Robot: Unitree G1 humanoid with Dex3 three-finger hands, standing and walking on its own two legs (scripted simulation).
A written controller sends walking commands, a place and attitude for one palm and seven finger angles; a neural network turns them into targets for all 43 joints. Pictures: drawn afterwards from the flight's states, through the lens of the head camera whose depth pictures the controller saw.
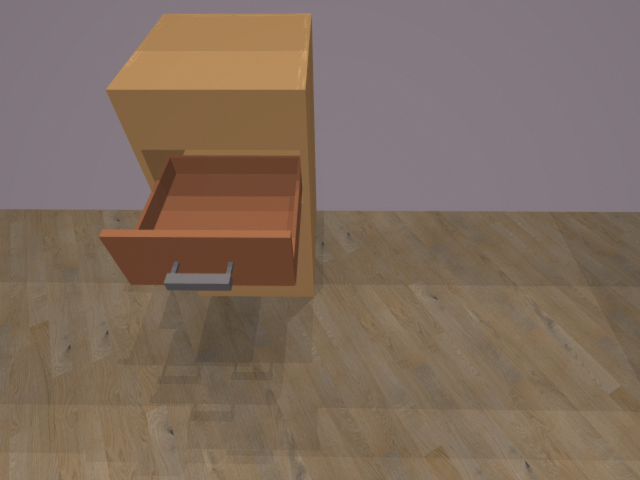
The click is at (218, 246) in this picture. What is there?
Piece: drawer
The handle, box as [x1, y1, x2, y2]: [164, 262, 233, 290]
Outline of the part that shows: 164,281 164,284 167,289 230,290 232,283 231,272 233,263 228,262 225,274 177,273 176,272 179,263 174,262 171,272 167,273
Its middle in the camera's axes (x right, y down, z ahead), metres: -0.26 +0.08 +0.82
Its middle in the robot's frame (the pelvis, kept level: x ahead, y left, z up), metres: +0.53 +0.29 -0.20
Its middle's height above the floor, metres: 0.58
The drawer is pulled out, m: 0.29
